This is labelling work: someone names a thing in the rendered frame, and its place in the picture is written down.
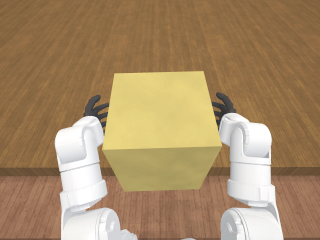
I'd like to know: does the left robot shin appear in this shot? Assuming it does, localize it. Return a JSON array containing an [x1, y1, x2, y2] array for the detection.
[[120, 229, 131, 234]]

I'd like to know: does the robot right hand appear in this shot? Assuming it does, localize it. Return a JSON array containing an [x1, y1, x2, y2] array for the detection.
[[211, 92, 236, 132]]

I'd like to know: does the left robot upper arm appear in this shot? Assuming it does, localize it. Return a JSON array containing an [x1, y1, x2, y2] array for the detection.
[[61, 207, 122, 240]]

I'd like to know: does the right robot upper arm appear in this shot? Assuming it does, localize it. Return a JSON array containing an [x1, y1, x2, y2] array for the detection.
[[220, 207, 283, 240]]

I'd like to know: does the carton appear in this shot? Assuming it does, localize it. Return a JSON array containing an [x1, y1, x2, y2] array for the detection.
[[102, 71, 222, 192]]

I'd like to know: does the left robot forearm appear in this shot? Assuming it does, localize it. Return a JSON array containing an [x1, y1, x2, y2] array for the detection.
[[54, 116, 108, 240]]

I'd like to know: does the robot left hand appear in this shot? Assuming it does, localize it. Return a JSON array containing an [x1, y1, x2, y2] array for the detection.
[[83, 94, 110, 135]]

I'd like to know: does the right robot forearm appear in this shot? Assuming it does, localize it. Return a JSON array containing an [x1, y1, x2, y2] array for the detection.
[[219, 113, 284, 240]]

